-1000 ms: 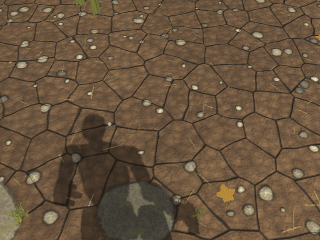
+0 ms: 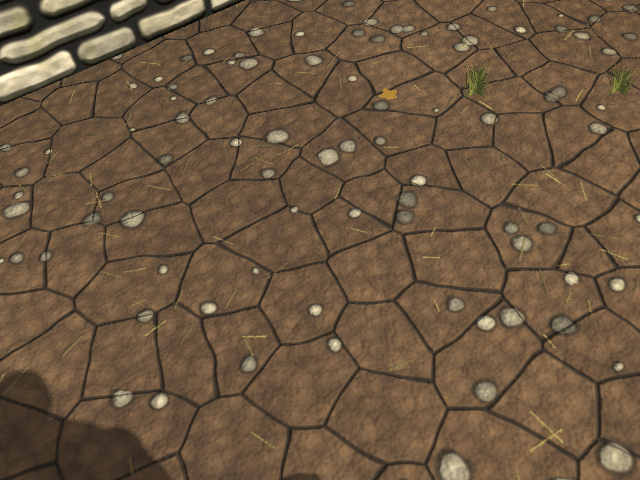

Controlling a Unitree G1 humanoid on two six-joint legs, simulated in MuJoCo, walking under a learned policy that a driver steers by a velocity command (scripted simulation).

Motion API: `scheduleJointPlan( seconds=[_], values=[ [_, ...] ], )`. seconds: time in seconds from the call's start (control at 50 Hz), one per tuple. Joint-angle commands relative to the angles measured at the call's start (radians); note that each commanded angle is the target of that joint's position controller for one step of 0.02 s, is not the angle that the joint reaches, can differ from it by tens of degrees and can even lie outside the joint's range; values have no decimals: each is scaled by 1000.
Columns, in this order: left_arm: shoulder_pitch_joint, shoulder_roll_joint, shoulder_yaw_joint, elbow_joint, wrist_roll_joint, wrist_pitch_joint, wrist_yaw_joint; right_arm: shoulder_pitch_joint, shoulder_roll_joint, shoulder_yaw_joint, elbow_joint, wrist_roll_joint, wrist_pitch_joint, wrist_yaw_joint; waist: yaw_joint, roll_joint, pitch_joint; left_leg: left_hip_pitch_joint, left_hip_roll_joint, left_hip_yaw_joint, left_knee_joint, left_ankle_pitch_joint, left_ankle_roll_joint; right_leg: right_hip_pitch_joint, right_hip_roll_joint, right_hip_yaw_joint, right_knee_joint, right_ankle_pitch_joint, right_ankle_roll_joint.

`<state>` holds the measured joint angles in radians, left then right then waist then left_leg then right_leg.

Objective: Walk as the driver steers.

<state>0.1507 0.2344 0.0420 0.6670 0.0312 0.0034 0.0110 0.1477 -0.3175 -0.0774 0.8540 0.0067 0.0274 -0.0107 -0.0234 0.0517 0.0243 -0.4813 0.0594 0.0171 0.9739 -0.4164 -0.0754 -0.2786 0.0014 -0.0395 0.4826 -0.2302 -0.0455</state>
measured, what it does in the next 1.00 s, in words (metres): steps on the spot, turning left: left foot, then right foot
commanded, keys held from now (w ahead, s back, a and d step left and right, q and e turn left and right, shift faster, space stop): q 0.86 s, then no key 0.14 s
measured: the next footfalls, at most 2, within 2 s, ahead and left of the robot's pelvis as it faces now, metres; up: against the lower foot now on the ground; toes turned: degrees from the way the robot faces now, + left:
left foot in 0.28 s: +0.00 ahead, +0.13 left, +0.00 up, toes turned +12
right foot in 0.80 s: +0.11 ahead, -0.07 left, +0.00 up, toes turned +33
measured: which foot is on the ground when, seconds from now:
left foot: up 0.00-0.26, down 0.28-0.80, up 0.82-1.00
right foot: down 0.00-0.30, up 0.32-0.78, down 0.80-1.00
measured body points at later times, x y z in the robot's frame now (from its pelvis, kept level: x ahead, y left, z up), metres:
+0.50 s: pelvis -0.01 +0.04 +0.01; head +0.02 +0.08 +0.45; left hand +0.08 +0.37 -0.11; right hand +0.18 -0.21 -0.09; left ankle -0.04 +0.12 -0.74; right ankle +0.02 -0.12 -0.65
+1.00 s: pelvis +0.01 +0.01 +0.00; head +0.06 +0.01 +0.45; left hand -0.02 +0.32 -0.09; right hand +0.30 -0.17 -0.10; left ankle -0.09 +0.11 -0.66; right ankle +0.08 -0.09 -0.74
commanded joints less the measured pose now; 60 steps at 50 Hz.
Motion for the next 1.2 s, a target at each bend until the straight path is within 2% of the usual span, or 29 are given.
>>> scheduleJointPlan(
  seconds=[0.02,0.08,0.18,0.24,0.28,0.3,0.32,0.34,0.36,0.4,0.42,0.54,0.62,0.7,0.78,0.8,0.82,0.84,0.86,0.88,0.9,0.92,0.98,1.04,1.1,1.14,1.16,1.18,1.2],
  values=[
    [-58,134,33,-39,5,-21,14,-3,-63,-6,-48,6,-2,-3,4,-190,-108,72,13,-32,-100,51,-10,91,-227,97,-129,443,-157],
    [-20,192,55,-11,-9,-3,26,-33,-83,-7,-82,10,4,-3,43,-186,-95,40,6,-6,-129,-22,-5,155,-296,156,-122,429,-202],
    [-41,194,67,3,-19,15,36,-11,-66,-8,-100,14,14,7,43,-168,-82,30,5,22,-152,-65,20,194,-345,167,-102,473,-212],
    [-78,198,74,9,-32,23,40,32,-54,-10,-98,15,16,22,10,-173,-101,122,-21,67,-291,22,54,183,-330,110,-50,480,-174],
    [-62,188,78,32,-50,29,42,85,-71,-19,-88,7,14,27,-21,-145,-103,256,-44,54,-522,257,110,116,-273,29,53,327,-77],
    [-32,149,72,32,-31,26,38,100,-164,-43,-97,1,11,14,9,54,-110,390,95,-175,-598,553,179,-54,-178,-80,263,95,24],
    [-131,107,55,-34,1,18,38,118,-264,-64,-111,-13,1,9,-15,275,-82,483,320,-506,-614,891,378,-348,5,-84,487,-402,113],
    [-189,133,62,-42,-8,12,39,144,-226,-52,-124,-41,-21,16,-67,143,-148,487,347,-530,-632,846,462,-389,13,69,663,-493,112],
    [-170,154,71,-28,-31,13,35,97,-206,-46,-131,-37,-39,16,-33,81,-124,477,295,-442,-626,777,420,-411,-8,106,715,-413,100],
    [-127,175,83,7,-26,17,45,4,-158,-35,-151,6,-42,1,11,27,-85,451,209,-345,-617,685,324,-430,-33,119,674,-260,104],
    [-115,175,85,12,-23,16,47,-4,-142,-29,-157,12,-37,-8,22,38,-91,423,183,-321,-621,692,311,-388,-29,119,669,-210,112],
    [-111,142,74,13,-33,0,45,45,-166,-37,-173,8,-18,-24,4,62,-101,444,134,-332,-623,593,304,-343,2,121,462,-106,145],
    [-119,148,72,10,-36,-11,35,24,-182,-44,-195,6,-7,-22,-6,97,-75,361,115,-389,-625,442,303,-253,16,131,317,-101,150],
    [-98,164,74,8,-42,-33,20,-6,-184,-46,-218,6,2,-13,-6,116,-89,338,107,-468,-585,497,302,-160,38,136,205,-130,134],
    [-1,172,81,31,-44,-54,0,-60,-166,-39,-249,26,16,-20,53,112,-113,316,49,-511,-498,513,236,31,38,116,-113,69,93],
    [25,214,93,35,-34,-54,2,-38,-134,-30,-256,21,16,-23,46,55,-135,235,4,-472,-429,356,187,151,-63,185,-149,176,55],
    [8,271,99,15,-19,-44,11,35,-71,-14,-250,0,13,-19,-11,-189,-154,101,-125,-305,-203,-30,126,251,-275,380,-153,419,-34],
    [14,286,99,19,14,-40,5,34,-137,-36,-278,11,4,-18,-13,-345,-111,-72,-198,-189,-4,-291,77,206,-409,572,-160,538,-207],
    [-15,233,84,-3,2,-43,5,65,-206,-58,-255,6,1,-17,-13,-241,-101,-95,-125,-197,160,-241,43,189,-410,519,-157,496,-239],
    [-47,188,71,-8,-8,-42,8,60,-213,-67,-236,10,6,-16,-16,-190,-82,-95,-113,-188,214,-171,26,168,-336,413,-143,439,-198],
    [-65,177,65,-13,-18,-39,10,68,-182,-63,-217,11,17,-21,-19,-162,-72,-97,-109,-179,237,-122,8,163,-277,338,-138,373,-162],
    [-67,176,62,-9,-29,-36,13,57,-156,-55,-221,8,23,-21,-7,-168,-57,-113,-110,-176,250,-81,-8,161,-263,309,-137,390,-164],
    [-22,185,60,7,-23,-24,22,13,-92,-31,-249,16,22,-16,23,-209,-72,-76,-107,-119,117,-44,-25,190,-226,225,-140,434,-177],
    [-29,206,63,9,-27,-14,19,-16,-56,-9,-266,3,18,-9,41,-235,-102,48,-67,-71,-107,-59,-20,187,-234,193,-126,442,-179],
    [-14,224,63,21,-39,-6,9,3,-69,-9,-258,6,18,-2,47,-251,-105,171,-72,-17,-317,14,-2,160,-244,200,-108,425,-177],
    [-15,203,50,33,-54,-4,5,70,-65,-10,-225,1,16,4,7,-221,-92,323,-89,12,-591,232,41,98,-218,178,-67,349,-128],
    [36,176,38,54,-48,-13,1,73,-91,-12,-230,-6,16,0,14,-171,-100,434,-45,-58,-646,349,71,27,-193,159,-44,250,-58],
    [60,123,18,47,-5,-24,-7,97,-162,-21,-243,-16,17,-11,44,31,-154,551,144,-277,-630,628,126,-73,-110,71,115,17,32],
    [44,95,9,27,-6,-27,-2,31,-137,-6,-238,-37,9,-4,71,194,-130,374,241,-346,-621,587,265,-58,-64,50,79,-240,79]
  ],
)
Keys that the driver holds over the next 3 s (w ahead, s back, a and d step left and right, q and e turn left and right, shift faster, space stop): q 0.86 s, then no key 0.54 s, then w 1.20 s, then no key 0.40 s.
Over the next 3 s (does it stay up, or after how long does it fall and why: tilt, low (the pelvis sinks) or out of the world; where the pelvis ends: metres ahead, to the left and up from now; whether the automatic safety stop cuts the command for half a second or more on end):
stays up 0.60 0.34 0.00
